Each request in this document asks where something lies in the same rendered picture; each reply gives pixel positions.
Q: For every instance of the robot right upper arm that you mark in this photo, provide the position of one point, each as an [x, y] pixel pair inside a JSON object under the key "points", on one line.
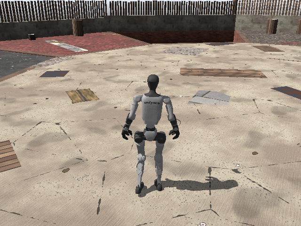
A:
{"points": [[169, 107]]}

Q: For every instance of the left robot hand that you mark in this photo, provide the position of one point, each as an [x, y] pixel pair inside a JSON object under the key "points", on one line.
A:
{"points": [[127, 133]]}

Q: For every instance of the right robot hand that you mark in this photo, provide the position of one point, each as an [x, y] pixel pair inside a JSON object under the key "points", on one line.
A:
{"points": [[174, 132]]}

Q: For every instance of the robot right forearm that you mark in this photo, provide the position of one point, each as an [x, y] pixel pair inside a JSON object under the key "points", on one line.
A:
{"points": [[174, 124]]}

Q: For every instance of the robot left foot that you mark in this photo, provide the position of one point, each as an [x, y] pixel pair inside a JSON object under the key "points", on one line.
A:
{"points": [[138, 189]]}

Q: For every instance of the robot left forearm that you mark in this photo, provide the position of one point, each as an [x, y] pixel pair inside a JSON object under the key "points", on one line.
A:
{"points": [[127, 123]]}

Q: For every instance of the robot left upper arm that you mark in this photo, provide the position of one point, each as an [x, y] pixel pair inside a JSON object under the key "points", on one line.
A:
{"points": [[134, 105]]}

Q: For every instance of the robot right thigh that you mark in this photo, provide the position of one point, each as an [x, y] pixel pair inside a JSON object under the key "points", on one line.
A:
{"points": [[161, 138]]}

